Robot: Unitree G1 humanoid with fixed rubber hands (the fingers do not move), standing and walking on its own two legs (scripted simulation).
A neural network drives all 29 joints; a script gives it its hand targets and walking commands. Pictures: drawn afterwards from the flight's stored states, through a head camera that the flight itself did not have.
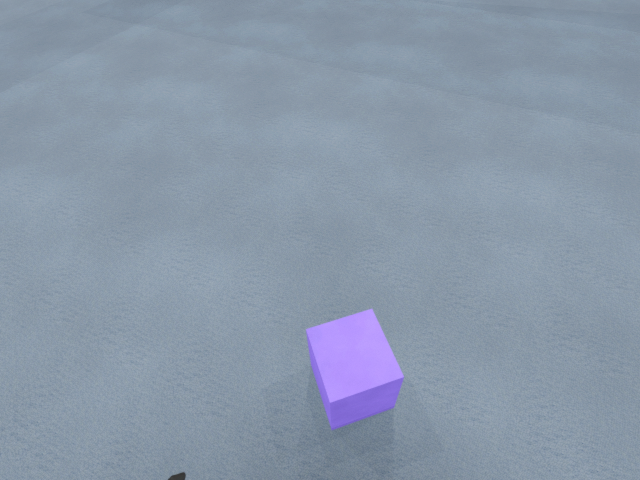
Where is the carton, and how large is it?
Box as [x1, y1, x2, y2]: [306, 309, 403, 429]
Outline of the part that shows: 372,309 306,329 311,365 331,429 393,407 403,375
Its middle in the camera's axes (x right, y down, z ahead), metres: +0.09 +0.39 +1.13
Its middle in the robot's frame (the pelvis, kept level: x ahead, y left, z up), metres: +0.51 -0.05 -0.64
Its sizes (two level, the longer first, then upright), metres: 0.210 0.200 0.250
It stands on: the floor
